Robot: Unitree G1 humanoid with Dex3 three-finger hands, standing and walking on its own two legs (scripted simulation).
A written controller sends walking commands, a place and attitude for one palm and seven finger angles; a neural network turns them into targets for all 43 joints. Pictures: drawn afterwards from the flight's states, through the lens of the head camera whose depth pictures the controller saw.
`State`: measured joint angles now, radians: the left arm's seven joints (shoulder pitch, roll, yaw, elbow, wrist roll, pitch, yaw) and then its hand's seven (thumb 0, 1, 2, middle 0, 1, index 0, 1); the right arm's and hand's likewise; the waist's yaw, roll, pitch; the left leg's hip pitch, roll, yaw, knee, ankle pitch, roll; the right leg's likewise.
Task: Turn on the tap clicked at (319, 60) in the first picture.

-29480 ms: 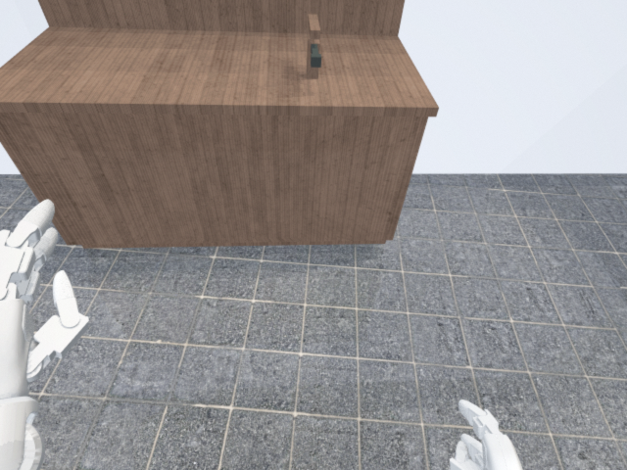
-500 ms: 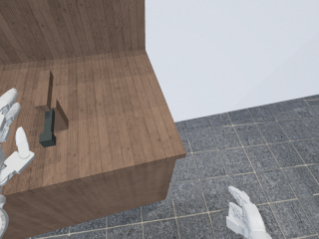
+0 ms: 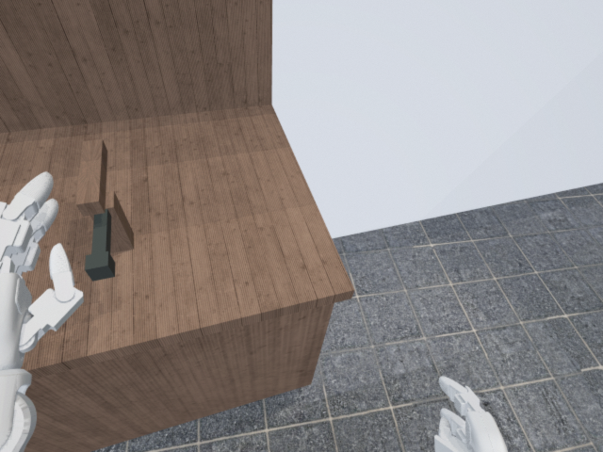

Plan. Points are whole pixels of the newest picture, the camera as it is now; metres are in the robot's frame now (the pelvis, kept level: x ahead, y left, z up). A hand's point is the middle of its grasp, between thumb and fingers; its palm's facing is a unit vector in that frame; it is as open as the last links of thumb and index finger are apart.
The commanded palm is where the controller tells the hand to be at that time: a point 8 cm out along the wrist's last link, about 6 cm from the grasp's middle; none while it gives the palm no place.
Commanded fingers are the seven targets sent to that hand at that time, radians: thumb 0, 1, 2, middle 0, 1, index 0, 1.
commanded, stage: look again from close up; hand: left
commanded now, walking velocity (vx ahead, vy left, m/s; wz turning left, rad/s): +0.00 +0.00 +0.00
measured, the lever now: (100, 266) +0.32 +0.31 +0.04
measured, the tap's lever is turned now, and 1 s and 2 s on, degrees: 0 0 0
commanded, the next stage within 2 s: turn the palm inward beside the body in 0.22 s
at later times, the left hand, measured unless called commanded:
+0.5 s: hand (61, 238) +0.26 +0.26 +0.19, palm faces +0.43 -0.85 -0.29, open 7.4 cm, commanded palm +0.16 +0.27 +0.17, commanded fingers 0.00 0.90 0.90 -0.20 -0.30 -0.20 -0.30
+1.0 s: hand (130, 325) +0.20 +0.19 +0.13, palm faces +0.43 -0.84 -0.34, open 7.4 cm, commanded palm +0.13 +0.25 +0.16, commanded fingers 0.00 0.90 0.90 -0.20 -0.30 -0.20 -0.30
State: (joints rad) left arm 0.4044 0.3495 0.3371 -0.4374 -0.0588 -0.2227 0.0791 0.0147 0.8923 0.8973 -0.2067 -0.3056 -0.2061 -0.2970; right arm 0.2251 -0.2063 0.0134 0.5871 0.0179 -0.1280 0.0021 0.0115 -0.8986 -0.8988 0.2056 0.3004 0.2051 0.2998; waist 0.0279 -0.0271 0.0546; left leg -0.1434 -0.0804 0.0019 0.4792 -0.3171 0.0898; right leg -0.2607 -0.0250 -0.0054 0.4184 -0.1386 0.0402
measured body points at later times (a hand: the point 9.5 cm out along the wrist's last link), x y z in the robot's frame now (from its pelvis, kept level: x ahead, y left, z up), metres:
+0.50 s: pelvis +0.00 -0.03 +0.00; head +0.01 -0.03 +0.45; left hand +0.23 +0.31 +0.21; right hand +0.19 -0.23 -0.09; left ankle -0.04 +0.06 -0.74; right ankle +0.03 -0.14 -0.74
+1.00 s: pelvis -0.03 -0.09 -0.02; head -0.02 -0.12 +0.43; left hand +0.18 +0.24 +0.15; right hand +0.18 -0.32 -0.12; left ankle -0.04 +0.06 -0.74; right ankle +0.03 -0.14 -0.74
